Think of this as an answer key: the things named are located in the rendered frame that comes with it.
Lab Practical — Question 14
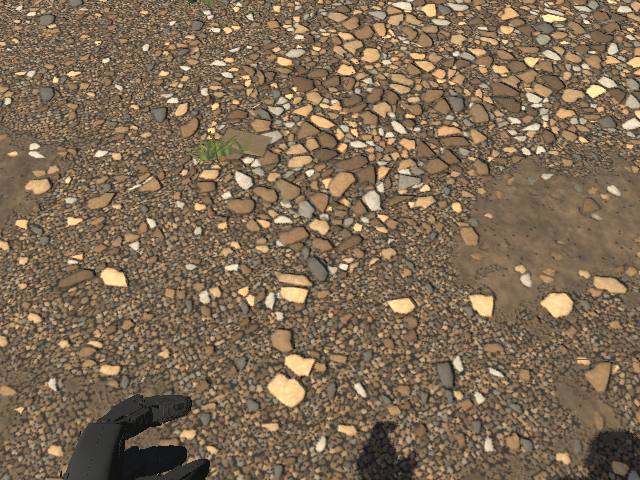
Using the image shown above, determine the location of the left robot hand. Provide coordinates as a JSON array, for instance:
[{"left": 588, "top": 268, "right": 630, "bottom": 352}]
[{"left": 60, "top": 394, "right": 210, "bottom": 480}]

